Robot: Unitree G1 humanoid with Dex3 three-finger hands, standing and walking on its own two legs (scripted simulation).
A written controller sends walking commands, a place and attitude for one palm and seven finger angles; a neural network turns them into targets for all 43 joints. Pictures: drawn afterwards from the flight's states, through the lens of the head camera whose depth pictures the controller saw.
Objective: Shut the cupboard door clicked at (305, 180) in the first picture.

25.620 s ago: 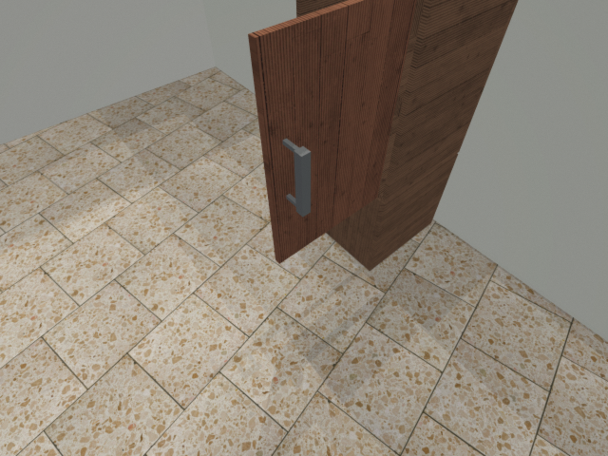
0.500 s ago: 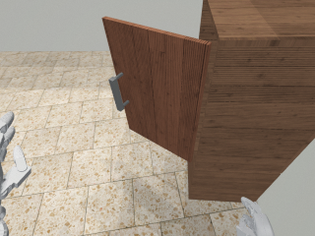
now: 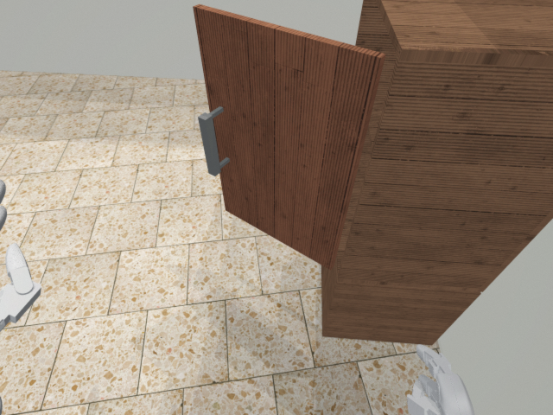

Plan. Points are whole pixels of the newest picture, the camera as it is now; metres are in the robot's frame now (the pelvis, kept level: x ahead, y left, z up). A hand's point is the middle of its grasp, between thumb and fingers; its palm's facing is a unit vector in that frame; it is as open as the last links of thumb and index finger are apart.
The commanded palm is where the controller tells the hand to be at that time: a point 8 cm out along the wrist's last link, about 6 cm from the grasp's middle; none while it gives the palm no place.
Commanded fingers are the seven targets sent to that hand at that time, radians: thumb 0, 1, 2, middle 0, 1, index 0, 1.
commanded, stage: step back with the hand held close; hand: left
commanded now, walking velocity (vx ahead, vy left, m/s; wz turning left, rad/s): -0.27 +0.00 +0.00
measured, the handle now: (216, 142) +0.71 +0.21 -0.02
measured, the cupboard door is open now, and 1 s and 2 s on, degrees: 59 59 59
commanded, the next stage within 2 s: stop stepping back and stand still in 1.02 s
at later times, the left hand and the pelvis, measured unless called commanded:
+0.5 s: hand out of the picture +0.14 +0.28 +0.17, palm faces +0.49 -0.72 -0.49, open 7.4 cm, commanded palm +0.08 +0.30 +0.19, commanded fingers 0.00 0.90 0.90 -0.20 -0.30 -0.20 -0.30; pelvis -0.05 -0.01 +0.00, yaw +2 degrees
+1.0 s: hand out of the picture +0.06 +0.31 +0.19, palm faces +0.48 -0.75 -0.45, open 7.4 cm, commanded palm -0.02 +0.33 +0.19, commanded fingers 0.00 0.90 0.90 -0.20 -0.30 -0.20 -0.30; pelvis -0.14 +0.02 +0.01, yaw +3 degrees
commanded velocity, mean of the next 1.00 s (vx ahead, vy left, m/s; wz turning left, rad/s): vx -0.39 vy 0.00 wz -0.04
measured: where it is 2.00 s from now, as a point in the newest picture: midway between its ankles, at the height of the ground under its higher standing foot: outside the picture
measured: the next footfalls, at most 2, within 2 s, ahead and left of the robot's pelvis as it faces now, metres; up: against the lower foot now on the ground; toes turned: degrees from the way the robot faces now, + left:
right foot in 1.22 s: -0.31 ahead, -0.11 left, +0.00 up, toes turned -1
left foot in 1.34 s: -0.08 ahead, +0.10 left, +0.00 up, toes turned +1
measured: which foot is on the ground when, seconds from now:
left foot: down 0.00-1.00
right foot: down 0.00-0.92, up 0.94-1.00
